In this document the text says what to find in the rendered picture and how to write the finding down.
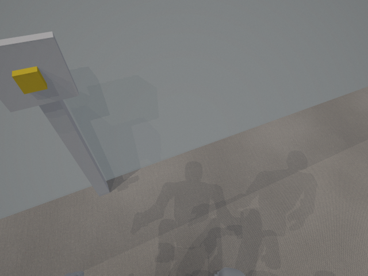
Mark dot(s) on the panel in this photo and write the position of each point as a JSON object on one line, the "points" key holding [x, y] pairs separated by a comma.
{"points": [[42, 50]]}

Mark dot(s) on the button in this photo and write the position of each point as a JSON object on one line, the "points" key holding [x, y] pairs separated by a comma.
{"points": [[29, 80]]}

